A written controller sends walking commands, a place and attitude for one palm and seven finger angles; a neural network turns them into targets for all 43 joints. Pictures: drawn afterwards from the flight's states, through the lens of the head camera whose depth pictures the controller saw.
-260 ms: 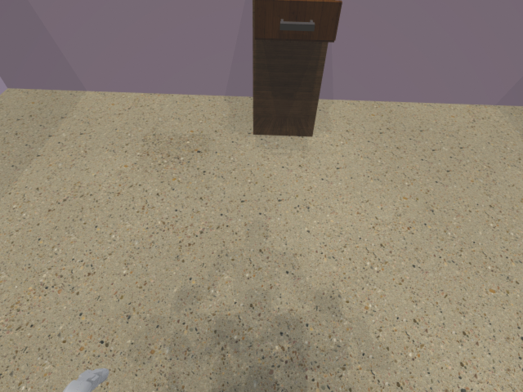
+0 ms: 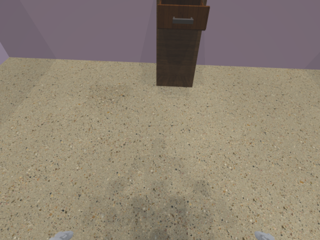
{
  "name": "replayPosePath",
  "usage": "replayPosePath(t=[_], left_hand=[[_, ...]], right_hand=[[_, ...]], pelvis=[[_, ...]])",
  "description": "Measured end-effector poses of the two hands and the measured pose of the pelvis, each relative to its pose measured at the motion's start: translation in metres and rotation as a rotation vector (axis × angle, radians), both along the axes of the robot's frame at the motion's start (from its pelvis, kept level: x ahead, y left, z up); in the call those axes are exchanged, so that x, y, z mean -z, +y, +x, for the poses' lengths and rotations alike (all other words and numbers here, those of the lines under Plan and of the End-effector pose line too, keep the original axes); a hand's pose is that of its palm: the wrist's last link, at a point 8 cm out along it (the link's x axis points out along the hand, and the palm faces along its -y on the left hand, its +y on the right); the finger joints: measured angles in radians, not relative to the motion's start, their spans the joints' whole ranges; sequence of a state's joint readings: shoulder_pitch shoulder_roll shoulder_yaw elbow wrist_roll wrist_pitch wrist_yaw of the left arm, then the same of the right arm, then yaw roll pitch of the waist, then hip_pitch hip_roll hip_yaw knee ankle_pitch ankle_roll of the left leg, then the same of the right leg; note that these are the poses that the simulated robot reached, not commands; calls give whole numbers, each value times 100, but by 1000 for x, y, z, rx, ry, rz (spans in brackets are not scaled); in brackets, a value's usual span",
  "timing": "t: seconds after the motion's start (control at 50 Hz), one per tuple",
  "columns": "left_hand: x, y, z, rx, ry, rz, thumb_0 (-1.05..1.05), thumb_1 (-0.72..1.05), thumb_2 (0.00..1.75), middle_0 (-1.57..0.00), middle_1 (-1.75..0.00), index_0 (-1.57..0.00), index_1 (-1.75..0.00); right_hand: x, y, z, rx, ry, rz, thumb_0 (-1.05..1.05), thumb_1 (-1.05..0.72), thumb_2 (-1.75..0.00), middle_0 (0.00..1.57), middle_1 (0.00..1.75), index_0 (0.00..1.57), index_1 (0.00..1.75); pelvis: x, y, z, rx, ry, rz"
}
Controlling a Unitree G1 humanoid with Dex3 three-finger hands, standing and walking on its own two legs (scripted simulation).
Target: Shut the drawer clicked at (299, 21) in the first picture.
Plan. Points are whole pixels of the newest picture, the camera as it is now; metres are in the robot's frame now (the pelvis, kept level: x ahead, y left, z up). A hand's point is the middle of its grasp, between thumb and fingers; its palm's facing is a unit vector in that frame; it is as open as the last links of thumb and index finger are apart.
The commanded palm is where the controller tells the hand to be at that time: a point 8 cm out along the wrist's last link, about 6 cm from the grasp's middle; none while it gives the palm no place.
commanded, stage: stand and wait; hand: left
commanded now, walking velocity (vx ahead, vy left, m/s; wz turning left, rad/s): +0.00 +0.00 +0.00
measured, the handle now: (182, 19) +1.37 -0.06 +0.01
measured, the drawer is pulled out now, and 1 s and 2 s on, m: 0.30 0.30 0.30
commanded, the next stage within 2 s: look at it before walking up in 0.68 s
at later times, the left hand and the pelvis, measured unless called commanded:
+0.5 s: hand out of the picture +0.05 +0.23 -0.15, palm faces -0.03 -0.94 -0.34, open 7.4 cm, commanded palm none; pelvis -0.02 -0.02 +0.01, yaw +0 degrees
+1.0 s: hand out of the picture +0.06 +0.22 -0.15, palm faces -0.04 -0.94 -0.33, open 7.4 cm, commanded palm none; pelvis -0.02 -0.02 +0.01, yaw -1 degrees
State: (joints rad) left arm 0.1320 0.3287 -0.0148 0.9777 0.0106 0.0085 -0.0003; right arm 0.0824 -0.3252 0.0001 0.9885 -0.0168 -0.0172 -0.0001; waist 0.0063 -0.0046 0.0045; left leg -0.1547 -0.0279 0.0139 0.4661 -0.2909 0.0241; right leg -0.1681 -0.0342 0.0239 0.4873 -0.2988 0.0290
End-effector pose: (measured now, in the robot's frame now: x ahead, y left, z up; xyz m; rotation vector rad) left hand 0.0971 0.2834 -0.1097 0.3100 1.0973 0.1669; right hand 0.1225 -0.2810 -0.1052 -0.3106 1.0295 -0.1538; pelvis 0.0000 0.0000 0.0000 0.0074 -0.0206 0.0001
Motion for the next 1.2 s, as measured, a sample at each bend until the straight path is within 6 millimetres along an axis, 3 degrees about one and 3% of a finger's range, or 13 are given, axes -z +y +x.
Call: replayPosePath(t=[0.3,0.58,0.8,1.2], left_hand=[[3,-2,-47,-37,105,14,0,91,90,-20,-30,-20,-30],[0,-9,-52,-21,106,17,0,91,90,-20,-30,-20,-30],[1,-15,-48,-14,100,7,0,91,90,-20,-30,-20,-30],[3,-12,-45,-20,115,6,0,91,90,-20,-30,-20,-30]], right_hand=[[7,-25,-53,51,126,-20,0,-90,-90,20,30,20,30],[12,-31,-85,72,180,-5,0,-90,-90,20,30,20,30],[13,-31,-89,79,191,0,0,-90,-90,20,30,20,30],[8,-31,-71,70,171,-10,0,-90,-90,20,30,20,30]], pelvis=[[-4,-11,-13,0,-14,-1],[-6,-17,-25,5,-12,0],[-7,-20,-25,7,-7,-1],[-7,-19,-18,9,-2,-2]])
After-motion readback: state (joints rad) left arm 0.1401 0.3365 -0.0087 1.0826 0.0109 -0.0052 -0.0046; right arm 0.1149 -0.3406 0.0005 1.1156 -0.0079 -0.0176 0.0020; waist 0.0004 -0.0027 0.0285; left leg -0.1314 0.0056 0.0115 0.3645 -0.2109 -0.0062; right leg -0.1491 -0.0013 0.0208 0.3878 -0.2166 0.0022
